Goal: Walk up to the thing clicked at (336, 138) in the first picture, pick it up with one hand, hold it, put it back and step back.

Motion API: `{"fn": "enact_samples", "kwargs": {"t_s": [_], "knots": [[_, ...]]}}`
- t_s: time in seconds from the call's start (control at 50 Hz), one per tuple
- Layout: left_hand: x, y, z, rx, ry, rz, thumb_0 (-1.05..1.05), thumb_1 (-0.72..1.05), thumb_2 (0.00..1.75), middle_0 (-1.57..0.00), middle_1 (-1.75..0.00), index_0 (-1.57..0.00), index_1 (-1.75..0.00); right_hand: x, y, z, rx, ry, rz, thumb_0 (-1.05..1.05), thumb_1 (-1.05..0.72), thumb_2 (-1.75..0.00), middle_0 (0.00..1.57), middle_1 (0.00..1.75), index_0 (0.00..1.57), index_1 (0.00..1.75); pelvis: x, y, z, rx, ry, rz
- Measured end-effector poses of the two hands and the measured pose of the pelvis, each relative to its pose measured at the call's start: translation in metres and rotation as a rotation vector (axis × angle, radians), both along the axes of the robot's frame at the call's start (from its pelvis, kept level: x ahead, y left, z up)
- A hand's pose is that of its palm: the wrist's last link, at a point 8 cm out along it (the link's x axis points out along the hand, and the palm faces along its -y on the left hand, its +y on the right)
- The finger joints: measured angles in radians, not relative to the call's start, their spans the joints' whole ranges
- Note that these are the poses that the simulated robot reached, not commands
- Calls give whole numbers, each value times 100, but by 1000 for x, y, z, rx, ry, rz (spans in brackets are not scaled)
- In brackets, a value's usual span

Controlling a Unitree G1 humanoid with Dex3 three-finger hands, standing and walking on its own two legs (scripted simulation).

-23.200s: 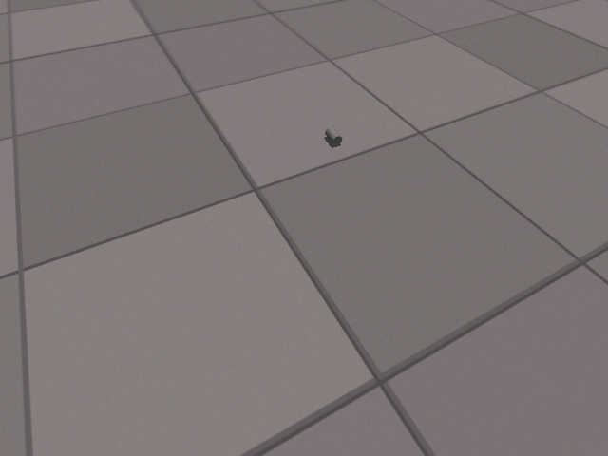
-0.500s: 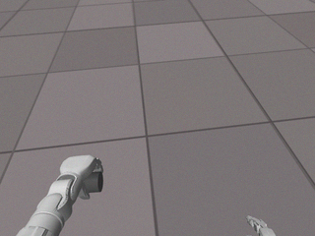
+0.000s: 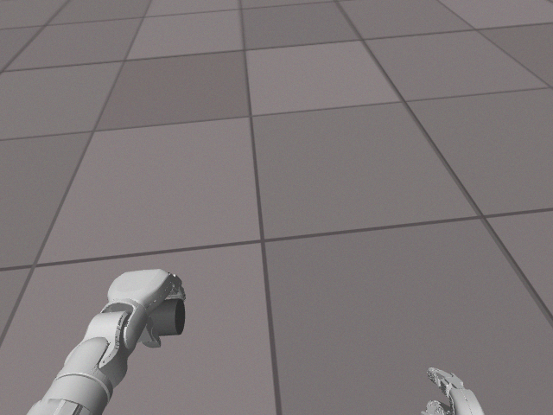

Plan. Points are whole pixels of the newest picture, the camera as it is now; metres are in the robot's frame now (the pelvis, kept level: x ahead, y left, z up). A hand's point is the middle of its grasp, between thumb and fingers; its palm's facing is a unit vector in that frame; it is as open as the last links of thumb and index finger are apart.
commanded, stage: hold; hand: left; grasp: from above
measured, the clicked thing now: (152, 318) +0.30 +0.23 -0.07
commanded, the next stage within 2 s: crouch in 0.38 s
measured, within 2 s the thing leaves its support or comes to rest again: neither
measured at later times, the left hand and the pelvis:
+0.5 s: hand (149, 311) +0.29 +0.23 -0.04, palm faces -0.46 -0.06 -0.89, open 8.6 cm; pelvis +0.01 +0.00 +0.00, yaw +0 degrees
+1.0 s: hand (170, 333) +0.31 +0.23 -0.17, palm faces -0.46 +0.03 -0.89, open 8.6 cm; pelvis -0.01 +0.00 -0.06, yaw +1 degrees
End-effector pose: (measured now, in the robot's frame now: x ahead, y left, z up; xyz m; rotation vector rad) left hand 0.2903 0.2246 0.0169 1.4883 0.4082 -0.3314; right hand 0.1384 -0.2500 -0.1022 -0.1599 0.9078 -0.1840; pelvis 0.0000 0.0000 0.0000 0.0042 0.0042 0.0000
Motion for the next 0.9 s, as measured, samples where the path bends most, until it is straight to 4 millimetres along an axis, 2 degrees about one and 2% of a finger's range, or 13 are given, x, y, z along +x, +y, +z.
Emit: {"fn": "enact_samples", "kwargs": {"t_s": [0.26,0.42,0.6,0.74,0.82,0.9], "knots": [[-1,-1,-5,-1,22,-11,0,22,24,-88,-27,-89,-27,10,4,2,2,-1,6,1,-91,-90,20,30,20,30,4,0,1,0,2,1],[8,2,1,3,-11,12,0,22,26,-88,-28,-89,-28,9,3,0,4,15,0,1,-91,-90,20,30,20,30,7,0,2,-1,4,1],[8,2,-6,-3,31,-3,0,21,27,-87,-30,-88,-30,7,0,0,1,31,-13,1,-90,-90,20,30,20,30,11,0,2,-1,9,1],[3,3,-30,-9,38,-17,0,20,29,-88,-29,-89,-29,5,-3,-2,-16,58,-7,1,-90,-89,20,30,20,30,10,-1,-1,-1,36,8],[2,3,-54,14,38,-27,0,20,29,-89,-28,-90,-28,-2,-7,-9,-33,97,2,1,-89,-89,20,30,21,30,7,-1,-8,-3,77,14],[9,3,-84,41,33,-38,0,19,28,-89,-28,-90,-28,-16,-15,-25,-59,149,5,1,-89,-89,20,30,21,30,1,-2,-23,-11,148,22]]}}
